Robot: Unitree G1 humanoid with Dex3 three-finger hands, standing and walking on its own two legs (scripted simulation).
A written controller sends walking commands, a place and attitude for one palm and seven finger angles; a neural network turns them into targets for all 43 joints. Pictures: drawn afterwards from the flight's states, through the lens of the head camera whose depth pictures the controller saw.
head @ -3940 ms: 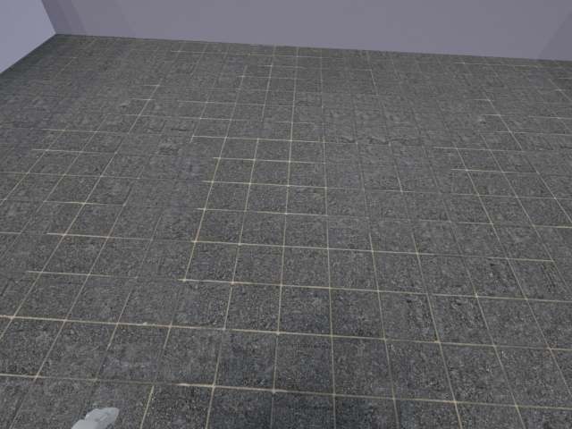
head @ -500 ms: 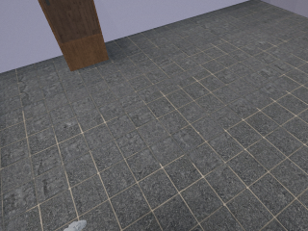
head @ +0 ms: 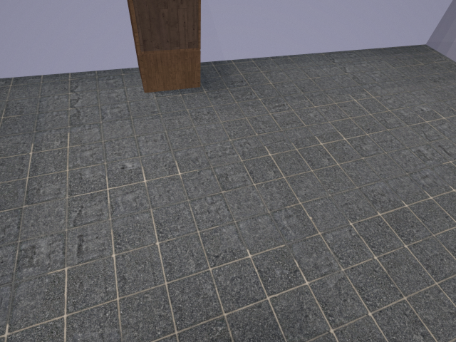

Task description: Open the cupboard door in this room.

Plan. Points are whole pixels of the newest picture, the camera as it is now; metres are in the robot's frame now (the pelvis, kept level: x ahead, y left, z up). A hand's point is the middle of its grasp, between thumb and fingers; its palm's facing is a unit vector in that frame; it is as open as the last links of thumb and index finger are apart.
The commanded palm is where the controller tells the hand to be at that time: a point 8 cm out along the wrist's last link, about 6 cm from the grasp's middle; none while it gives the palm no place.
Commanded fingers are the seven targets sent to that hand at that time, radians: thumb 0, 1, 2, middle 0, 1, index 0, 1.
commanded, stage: stand and wait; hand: left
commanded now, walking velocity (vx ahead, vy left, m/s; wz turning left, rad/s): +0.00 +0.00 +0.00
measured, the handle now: out of the picture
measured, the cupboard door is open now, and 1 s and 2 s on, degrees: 0 0 0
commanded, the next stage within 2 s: turn or walk to find it in 0.08 s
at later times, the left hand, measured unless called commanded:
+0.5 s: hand out of the picture -0.01 +0.19 -0.18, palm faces +0.09 -0.98 -0.20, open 7.4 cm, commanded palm none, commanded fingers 0.00 0.90 0.90 -0.20 -0.30 -0.20 -0.30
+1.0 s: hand out of the picture -0.02 +0.20 -0.19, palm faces +0.18 -0.96 -0.19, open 7.4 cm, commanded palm none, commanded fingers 0.00 0.90 0.90 -0.20 -0.30 -0.20 -0.30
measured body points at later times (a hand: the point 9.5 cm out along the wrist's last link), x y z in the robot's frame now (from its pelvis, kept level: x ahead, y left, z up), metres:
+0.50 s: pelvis -0.03 +0.00 +0.00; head -0.02 +0.01 +0.45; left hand -0.01 +0.24 -0.16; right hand +0.00 -0.23 -0.15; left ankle -0.02 +0.11 -0.74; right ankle -0.02 -0.13 -0.73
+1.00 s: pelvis -0.04 +0.00 -0.01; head -0.01 +0.03 +0.44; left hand -0.03 +0.25 -0.17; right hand +0.01 -0.23 -0.15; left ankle -0.02 +0.11 -0.74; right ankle -0.05 -0.13 -0.70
